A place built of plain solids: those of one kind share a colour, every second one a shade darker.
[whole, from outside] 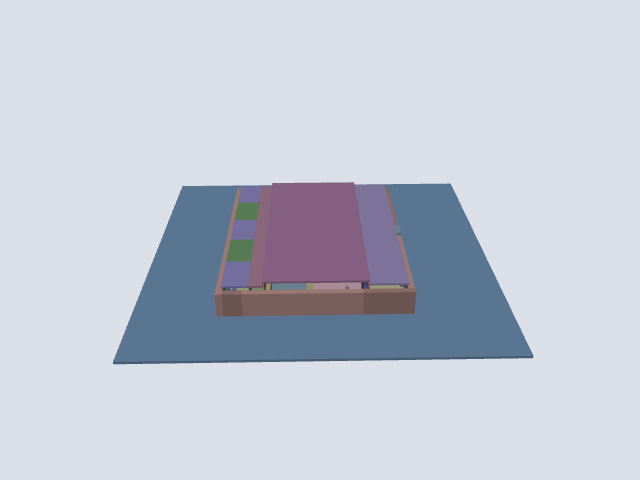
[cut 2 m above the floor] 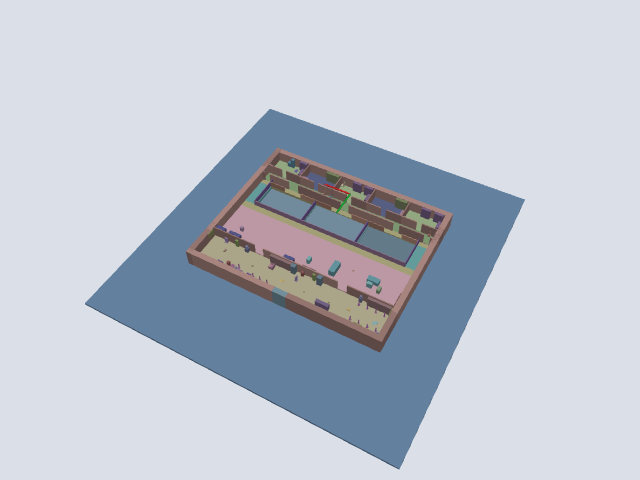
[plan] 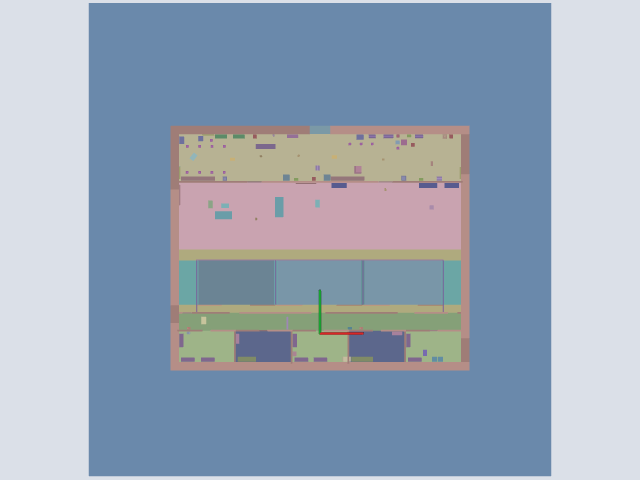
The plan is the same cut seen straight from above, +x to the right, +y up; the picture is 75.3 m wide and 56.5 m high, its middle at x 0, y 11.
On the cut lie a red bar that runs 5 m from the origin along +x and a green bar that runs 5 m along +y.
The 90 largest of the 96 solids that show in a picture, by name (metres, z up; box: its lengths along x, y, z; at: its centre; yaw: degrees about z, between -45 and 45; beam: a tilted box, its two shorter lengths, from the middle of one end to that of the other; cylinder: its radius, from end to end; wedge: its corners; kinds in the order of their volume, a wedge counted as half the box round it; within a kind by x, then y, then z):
{
 "ground_under_all_1": {"box": [54.42, 55.71, 0.4], "at": [0.0, 11.04, -0.75]},
 "wall_1": {"box": [1.0, 5.6, 3.9], "at": [-17.1, -1.57, 1.35]},
 "wall_2": {"box": [1.0, 3.9, 3.9], "at": [-17.1, 1.38, 1.35]},
 "wall_3": {"box": [1.0, 17.21, 3.9], "at": [-17.1, 10.13, 1.35]},
 "wall_4": {"box": [1.0, 7.5, 3.9], "at": [-17.1, 20.69, 1.35]},
 "wall_5": {"box": [2.97, 0.2, 3.9], "at": [-15.32, 0.33, 1.35]},
 "wall_6": {"box": [8.48, 1.0, 3.9], "at": [-13.36, -3.87, 1.35]},
 "wall_7": {"box": [4.45, 0.2, 3.9], "at": [-12.86, 2.43, 1.35]},
 "wall_8": {"box": [8.23, 0.2, 3.9], "at": [-12.69, 17.84, 1.35]},
 "wall_9": {"box": [2.97, 0.2, 3.9], "at": [-11.4, 0.33, 1.35]},
 "wall_10": {"box": [0.2, 4.0, 3.9], "at": [-10.02, -1.57, 1.35]},
 "wall_11": {"box": [16.4, 1.0, 3.9], "at": [-9.4, 23.94, 1.35]},
 "wall_12": {"box": [2.97, 0.2, 3.9], "at": [-8.64, 0.33, 1.35]},
 "wall_13": {"box": [8.48, 1.0, 3.9], "at": [-6.68, -3.87, 1.35]},
 "wall_14": {"box": [8.49, 0.2, 3.9], "at": [-5.24, 2.43, 1.35]},
 "wall_15": {"box": [2.97, 0.2, 3.9], "at": [-4.72, 0.33, 1.35]},
 "wall_16": {"box": [0.2, 4.0, 3.9], "at": [-3.34, -1.57, 1.35]},
 "wall_17": {"box": [2.97, 0.2, 3.9], "at": [-1.96, 0.33, 1.35]},
 "wall_18": {"box": [8.48, 1.0, 3.9], "at": [0.0, -3.87, 1.35]},
 "wall_19": {"box": [13.74, 0.2, 3.9], "at": [0.0, 17.84, 1.35]},
 "wall_20": {"box": [0.2, 4.0, 3.9], "at": [3.34, -1.57, 1.35]},
 "wall_21": {"box": [5.73, 0.2, 3.9], "at": [3.34, 0.33, 1.35]},
 "wall_22": {"box": [8.51, 0.2, 3.9], "at": [4.91, 2.43, 1.35]},
 "wall_23": {"box": [8.48, 1.0, 3.9], "at": [6.68, -3.87, 1.35]},
 "wall_24": {"box": [2.97, 0.2, 3.9], "at": [8.64, 0.33, 1.35]},
 "wall_25": {"box": [16.4, 1.0, 3.9], "at": [9.4, 23.94, 1.35]},
 "wall_26": {"box": [0.2, 4.0, 3.9], "at": [10.02, -1.57, 1.35]},
 "wall_27": {"box": [5.73, 0.2, 3.9], "at": [10.02, 0.33, 1.35]},
 "wall_28": {"box": [8.23, 0.2, 3.9], "at": [12.69, 17.84, 1.35]},
 "wall_29": {"box": [3.96, 0.2, 3.9], "at": [13.1, 2.43, 1.35]},
 "wall_30": {"box": [8.48, 1.0, 3.9], "at": [13.36, -3.87, 1.35]},
 "wall_31": {"box": [2.97, 0.2, 3.9], "at": [15.32, 0.33, 1.35]},
 "wall_32": {"box": [1.0, 5.6, 3.9], "at": [17.1, -1.57, 1.35]},
 "wall_33": {"box": [1.0, 3.9, 3.9], "at": [17.1, 1.38, 1.35]},
 "wall_34": {"box": [1.0, 17.21, 3.9], "at": [17.1, 10.13, 1.35]},
 "wall_35": {"box": [1.0, 7.5, 3.9], "at": [17.1, 20.69, 1.35]},
 "floor_yard_1": {"box": [33.4, 7.95, 1.14], "at": [0.0, 13.87, -0.03]},
 "floor_lobby_1": {"box": [33.4, 5.7, 1.14], "at": [0.0, 20.69, -0.03]},
 "ceil_hall_1": {"box": [33.4, 15.41, 0.3], "at": [0.0, 10.13, 4.64]},
 "floor_plot_1": {"box": [8.9, 5.21, 0.94], "at": [-9.85, 5.99, -0.13]},
 "floor_plot_2": {"box": [9.85, 5.21, 0.96], "at": [-0.07, 5.99, -0.12]},
 "floor_plot_3": {"box": [9.05, 5.21, 0.6], "at": [9.78, 5.99, -0.3]},
 "floor_store_1": {"box": [6.68, 3.8, 1.14], "at": [-13.36, -1.57, -0.03]},
 "floor_store_2": {"box": [6.68, 3.8, 1.14], "at": [0.0, -1.57, -0.03]},
 "floor_store_3": {"box": [6.68, 3.8, 1.14], "at": [13.36, -1.57, -0.03]},
 "floor_walkway_1": {"box": [33.4, 0.95, 1.14], "at": [0.0, 2.9, -0.03]},
 "floor_walkway_2": {"box": [33.4, 1.3, 1.14], "at": [0.0, 9.24, -0.03]},
 "floor_back_corridor_1": {"box": [33.4, 2.1, 1.14], "at": [0.0, 1.38, -0.03]},
 "floor_office_1": {"box": [6.68, 3.8, 1.14], "at": [-6.68, -1.57, -0.03]},
 "floor_office_2": {"box": [6.68, 3.8, 1.14], "at": [6.68, -1.57, -0.03]},
 "ceil_lobby_1": {"box": [33.4, 5.7, 0.3], "at": [0.0, 20.69, 4.09]},
 "floor_baulk_1": {"box": [2.4, 5.21, 1.14], "at": [-15.5, 5.98, -0.03]},
 "floor_baulk_2": {"box": [0.4, 5.21, 1.14], "at": [-5.2, 5.98, -0.03]},
 "floor_baulk_3": {"box": [0.4, 5.21, 1.14], "at": [5.05, 5.98, -0.03]},
 "floor_baulk_4": {"box": [2.4, 5.21, 1.14], "at": [15.5, 5.98, -0.03]},
 "ceil_store_1": {"box": [6.68, 3.8, 0.3], "at": [-13.36, -1.57, 3.94]},
 "ceil_store_2": {"box": [6.68, 3.8, 0.3], "at": [0.0, -1.57, 3.94]},
 "ceil_store_3": {"box": [6.68, 3.8, 0.3], "at": [13.36, -1.57, 3.94]},
 "ceil_back_corridor_1": {"box": [33.4, 2.1, 0.3], "at": [0.0, 1.38, 3.94]},
 "ceil_office_1": {"box": [6.68, 3.8, 0.3], "at": [-6.68, -1.57, 3.94]},
 "ceil_office_2": {"box": [6.68, 3.8, 0.3], "at": [6.68, -1.57, 3.94]},
 "shelves_store_1": {"box": [0.5, 1.6, 2.0], "at": [-16.32, -0.82, 1.54]},
 "shelves_store_2": {"box": [1.6, 0.5, 2.0], "at": [-15.55, -3.09, 1.54]},
 "shelves_store_3": {"box": [1.6, 0.5, 2.0], "at": [-13.2, -3.09, 1.54]},
 "shelves_store_4": {"box": [0.5, 1.6, 2.0], "at": [-2.96, -0.82, 1.54]},
 "shelves_store_5": {"box": [1.6, 0.5, 2.0], "at": [-2.19, -3.09, 1.54]},
 "shelves_store_6": {"box": [1.6, 0.5, 2.0], "at": [0.06, -3.09, 1.54]},
 "shelves_store_7": {"box": [0.5, 1.6, 2.0], "at": [10.4, -0.82, 1.54]},
 "shelves_store_8": {"box": [1.6, 0.5, 2.0], "at": [11.17, -3.09, 1.54]},
 "door_leaf_1": {"box": [2.4, 0.97, 4.41], "at": [0.0, 23.95, 1.6]},
 "rail_far_1": {"box": [29.12, 0.12, 2.19], "at": [0.0, 8.65, 0.49]},
 "lockers_lobby_1": {"box": [4.0, 0.5, 1.8], "at": [-14.35, 18.22, 1.44]},
 "lockers_lobby_2": {"box": [4.0, 0.5, 1.8], "at": [3.25, 18.22, 1.44]},
 "cabinets_hall_1": {"box": [1.8, 0.6, 2.0], "at": [2.25, 17.41, 1.54]},
 "cabinets_hall_2": {"box": [2.15, 0.6, 2.0], "at": [12.72, 17.41, 1.54]},
 "cabinets_hall_3": {"box": [1.7, 0.6, 2.0], "at": [15.5, 17.41, 1.54]},
 "rail_baulk_1": {"box": [0.12, 6.06, 2.19], "at": [-14.5, 5.56, 0.49]},
 "rail_baulk_2": {"box": [0.12, 5.21, 2.19], "at": [-5.2, 5.99, 0.49]},
 "rail_baulk_3": {"box": [0.12, 5.21, 2.19], "at": [5.05, 5.99, 0.49]},
 "rail_baulk_4": {"box": [0.12, 6.06, 2.19], "at": [14.5, 5.56, 0.49]},
 "cabinets_office_1": {"box": [2.15, 0.6, 2.0], "at": [-8.6, -3.04, 1.54]},
 "cabinets_office_2": {"box": [2.55, 0.6, 2.0], "at": [4.96, -3.04, 1.54]},
 "console_hall_1": {"box": [2.0, 0.95, 0.79], "at": [-11.36, 13.92, 0.93]},
 "console_hall_2": {"box": [1.0, 2.4, 1.16], "at": [-4.79, 14.86, 1.11]},
 "rail_end_1": {"box": [3.09, 0.12, 2.19], "at": [-3.6, 3.32, 0.49]},
 "rail_end_2": {"box": [3.04, 0.12, 2.19], "at": [3.47, 3.32, 0.49]},
 "rail_end_3": {"box": [3.09, 0.12, 2.19], "at": [6.65, 3.32, 0.49]},
 "drinks_machine_lobby_1": {"box": [0.8, 0.75, 1.85], "at": [-3.95, 18.34, 1.46]},
 "drinks_machine_lobby_2": {"box": [0.8, 0.75, 1.85], "at": [0.85, 18.34, 1.46]},
 "desk_lobby_1": {"box": [2.3, 0.6, 1.05], "at": [-6.4, 22.01, 1.06]}
}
